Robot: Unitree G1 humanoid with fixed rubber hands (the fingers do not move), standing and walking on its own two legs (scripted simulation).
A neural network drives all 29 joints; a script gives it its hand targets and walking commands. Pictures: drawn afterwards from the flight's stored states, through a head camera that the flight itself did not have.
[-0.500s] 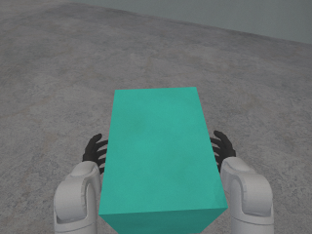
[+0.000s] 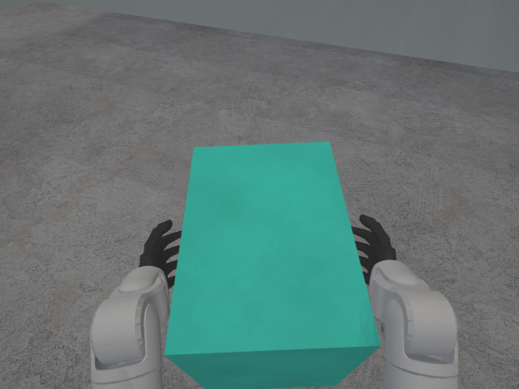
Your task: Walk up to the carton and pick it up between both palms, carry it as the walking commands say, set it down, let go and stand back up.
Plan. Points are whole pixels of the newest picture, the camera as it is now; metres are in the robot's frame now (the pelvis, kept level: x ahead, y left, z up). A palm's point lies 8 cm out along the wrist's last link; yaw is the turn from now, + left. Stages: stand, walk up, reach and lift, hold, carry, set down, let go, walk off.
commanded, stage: carry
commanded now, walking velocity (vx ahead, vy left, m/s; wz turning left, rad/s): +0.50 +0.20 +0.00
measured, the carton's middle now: (267, 270) +0.31 +0.00 +0.03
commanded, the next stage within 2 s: none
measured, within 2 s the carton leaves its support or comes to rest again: neither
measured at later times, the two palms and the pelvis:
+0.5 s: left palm (185, 138) +0.58 +0.15 +0.09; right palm (331, 135) +0.58 -0.15 +0.08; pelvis +0.32 +0.00 -0.01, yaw +2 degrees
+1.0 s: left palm (165, 76) +0.88 +0.25 +0.08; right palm (276, 73) +0.87 -0.05 +0.09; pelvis +0.61 +0.11 -0.01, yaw -1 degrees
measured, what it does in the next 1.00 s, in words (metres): walks ahead: left foot, then right foot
